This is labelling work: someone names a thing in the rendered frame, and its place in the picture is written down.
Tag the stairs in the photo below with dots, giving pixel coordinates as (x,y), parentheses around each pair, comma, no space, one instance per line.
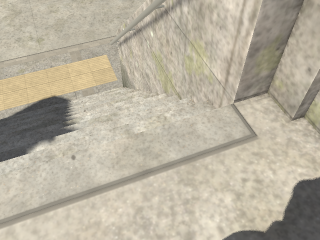
(58,130)

